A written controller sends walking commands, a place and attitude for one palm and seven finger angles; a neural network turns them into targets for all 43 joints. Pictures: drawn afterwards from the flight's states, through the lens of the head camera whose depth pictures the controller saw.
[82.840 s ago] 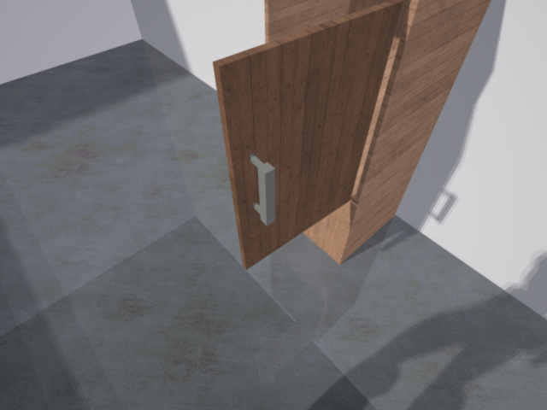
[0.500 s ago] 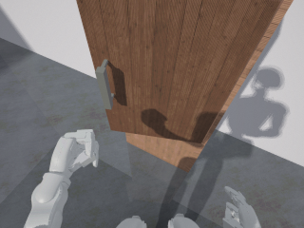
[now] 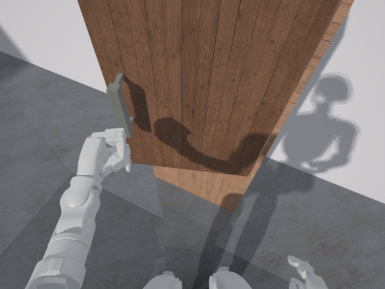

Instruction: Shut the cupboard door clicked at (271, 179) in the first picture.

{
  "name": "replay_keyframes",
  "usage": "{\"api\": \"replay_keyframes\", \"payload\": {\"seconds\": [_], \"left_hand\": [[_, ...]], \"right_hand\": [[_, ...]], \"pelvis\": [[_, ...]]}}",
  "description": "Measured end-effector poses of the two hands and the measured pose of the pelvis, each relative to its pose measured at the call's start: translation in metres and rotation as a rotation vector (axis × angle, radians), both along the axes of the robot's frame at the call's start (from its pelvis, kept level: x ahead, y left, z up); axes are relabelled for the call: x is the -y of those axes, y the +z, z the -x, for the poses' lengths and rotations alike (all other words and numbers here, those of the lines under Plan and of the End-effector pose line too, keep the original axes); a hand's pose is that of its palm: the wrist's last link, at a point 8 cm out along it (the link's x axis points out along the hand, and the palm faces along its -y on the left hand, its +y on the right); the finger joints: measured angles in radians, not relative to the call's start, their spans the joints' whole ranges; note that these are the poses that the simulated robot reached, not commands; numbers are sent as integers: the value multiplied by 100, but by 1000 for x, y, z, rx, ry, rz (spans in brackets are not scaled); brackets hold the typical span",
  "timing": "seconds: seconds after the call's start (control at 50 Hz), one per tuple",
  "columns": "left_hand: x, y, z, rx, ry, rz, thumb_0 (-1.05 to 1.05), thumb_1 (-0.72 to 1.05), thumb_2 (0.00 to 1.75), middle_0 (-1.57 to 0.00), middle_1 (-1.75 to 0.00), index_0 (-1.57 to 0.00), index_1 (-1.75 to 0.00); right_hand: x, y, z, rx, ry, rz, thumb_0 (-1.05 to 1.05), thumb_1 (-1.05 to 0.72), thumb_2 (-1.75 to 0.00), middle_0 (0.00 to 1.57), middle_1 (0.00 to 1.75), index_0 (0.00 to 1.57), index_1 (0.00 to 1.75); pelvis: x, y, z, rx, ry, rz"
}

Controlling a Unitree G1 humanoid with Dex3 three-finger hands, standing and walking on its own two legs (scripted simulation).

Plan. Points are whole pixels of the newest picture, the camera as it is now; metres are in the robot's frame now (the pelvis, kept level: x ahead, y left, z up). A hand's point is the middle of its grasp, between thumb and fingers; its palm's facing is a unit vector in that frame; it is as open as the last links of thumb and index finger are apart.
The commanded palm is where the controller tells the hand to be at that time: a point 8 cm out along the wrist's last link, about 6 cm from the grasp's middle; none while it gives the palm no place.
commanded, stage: bring the fist close to the handle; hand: left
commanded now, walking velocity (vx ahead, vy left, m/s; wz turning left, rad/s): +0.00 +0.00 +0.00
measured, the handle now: (123, 107) +0.51 +0.18 +0.05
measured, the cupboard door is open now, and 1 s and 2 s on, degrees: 19 17 5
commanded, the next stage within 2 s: push the door shut along its arc in 0.52 s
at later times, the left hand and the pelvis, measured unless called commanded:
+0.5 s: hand (131, 143) +0.40 +0.15 +0.05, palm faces -0.06 -1.00 -0.03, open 3.1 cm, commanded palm +0.38 +0.20 +0.05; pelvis +0.00 -0.01 +0.00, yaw -1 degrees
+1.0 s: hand (136, 127) +0.44 +0.14 +0.05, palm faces -0.16 -0.99 -0.03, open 3.1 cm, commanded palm +0.44 +0.19 +0.05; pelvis +0.00 -0.01 -0.01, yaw +0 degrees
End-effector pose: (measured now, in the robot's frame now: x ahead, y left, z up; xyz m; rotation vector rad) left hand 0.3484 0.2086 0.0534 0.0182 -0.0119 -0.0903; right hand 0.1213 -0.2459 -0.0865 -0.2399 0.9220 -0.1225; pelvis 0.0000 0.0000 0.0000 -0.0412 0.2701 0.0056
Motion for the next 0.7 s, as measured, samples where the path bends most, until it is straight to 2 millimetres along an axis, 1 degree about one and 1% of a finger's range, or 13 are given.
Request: {"api": "replay_keyframes", "payload": {"seconds": [0.1, 0.22, 0.3, 0.4, 0.46, 0.52, 0.6, 0.7], "left_hand": [[1, 0, -20, -1, 10, -2, 2, 89, 90, -130, -150, -130, -150], [5, 1, -43, -4, 9, -1, 2, 90, 90, -130, -150, -130, -150], [9, 0, -47, -10, 0, -2, 2, 90, 90, -130, -150, -130, -150], [9, -4, -43, -19, 11, -3, 2, 90, 90, -130, -150, -130, -150], [6, -5, -40, -15, 25, -7, 2, 90, 90, -130, -150, -130, -150], [2, -4, -37, -4, 29, -10, 2, 90, 90, -130, -150, -130, -150], [1, -3, -36, -5, 20, -8, 2, 90, 90, -130, -150, -130, -150], [2, -4, -41, -15, 8, -7, 2, 90, 90, -130, -150, -130, -150]], "right_hand": [[6, -5, 13, -46, -16, 4, 1, -90, -90, 20, 30, 20, 30], [14, -11, 34, -115, -46, 6, 1, -90, -90, 20, 30, 20, 30], [19, -12, 47, -153, -73, -1, 1, -90, -90, 20, 30, 20, 30], [22, -12, 58, -187, -89, -6, 1, -90, -90, 20, 30, 20, 30], [24, -12, 58, -193, -90, -5, 1, -90, -90, 20, 30, 20, 30], [25, -12, 54, -185, -87, -3, 1, -90, -90, 20, 30, 20, 30], [26, -10, 44, -163, -73, 2, 1, -90, -90, 20, 30, 20, 30], [25, -9, 30, -131, -51, 9, 1, -90, -90, 20, 30, 20, 30]], "pelvis": [[3, -1, 2, -10, 0, -2], [7, -2, 3, -28, -4, -5], [9, -1, 1, -35, -14, -10], [11, 1, -1, -36, -22, -16], [13, 2, -2, -36, -23, -18], [15, 2, -2, -35, -21, -17], [16, 2, -2, -34, -13, -15], [16, 1, -1, -37, -5, -13]]}}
